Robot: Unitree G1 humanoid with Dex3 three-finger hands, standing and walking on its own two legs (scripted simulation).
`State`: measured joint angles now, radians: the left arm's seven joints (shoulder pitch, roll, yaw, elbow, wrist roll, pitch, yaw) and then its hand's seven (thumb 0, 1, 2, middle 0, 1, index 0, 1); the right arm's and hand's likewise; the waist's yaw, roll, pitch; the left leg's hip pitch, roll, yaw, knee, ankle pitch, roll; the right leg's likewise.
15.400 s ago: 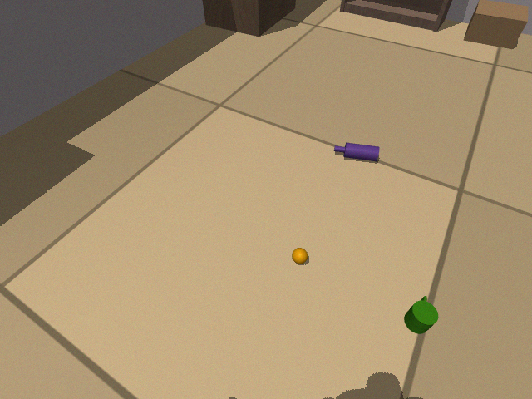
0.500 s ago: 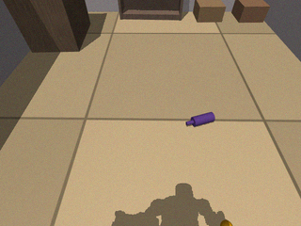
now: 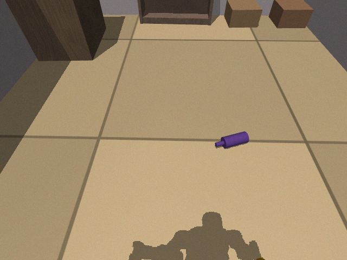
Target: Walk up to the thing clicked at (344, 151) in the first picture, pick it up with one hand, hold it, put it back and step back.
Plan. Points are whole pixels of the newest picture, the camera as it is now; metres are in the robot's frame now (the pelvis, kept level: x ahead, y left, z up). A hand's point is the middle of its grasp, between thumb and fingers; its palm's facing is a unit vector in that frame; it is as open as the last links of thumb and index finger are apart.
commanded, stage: stand
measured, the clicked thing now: (231, 140) +0.98 -0.42 -0.74
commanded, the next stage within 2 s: walk up in 1.02 s
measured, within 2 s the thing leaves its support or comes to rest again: neither
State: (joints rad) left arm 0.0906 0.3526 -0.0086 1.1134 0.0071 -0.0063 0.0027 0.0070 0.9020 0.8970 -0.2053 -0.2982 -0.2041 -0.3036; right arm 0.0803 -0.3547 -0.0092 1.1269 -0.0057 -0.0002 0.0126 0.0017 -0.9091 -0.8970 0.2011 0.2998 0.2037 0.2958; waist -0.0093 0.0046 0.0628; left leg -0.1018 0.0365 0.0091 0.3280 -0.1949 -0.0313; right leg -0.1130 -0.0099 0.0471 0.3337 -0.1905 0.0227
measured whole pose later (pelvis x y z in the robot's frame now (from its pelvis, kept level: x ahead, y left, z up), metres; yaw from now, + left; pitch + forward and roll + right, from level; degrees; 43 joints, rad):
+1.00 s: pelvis -0.01 +0.00 +0.00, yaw +0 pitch -2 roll +0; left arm 0.12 0.36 -0.01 1.11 0.01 0.00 0.00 0.01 0.90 0.90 -0.21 -0.30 -0.20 -0.30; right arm 0.12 -0.36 -0.01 1.12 -0.01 0.00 0.01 0.00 -0.91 -0.90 0.20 0.30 0.20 0.30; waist -0.01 0.00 0.06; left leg -0.11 0.03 0.01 0.33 -0.18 -0.03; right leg -0.12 -0.02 0.04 0.34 -0.18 0.02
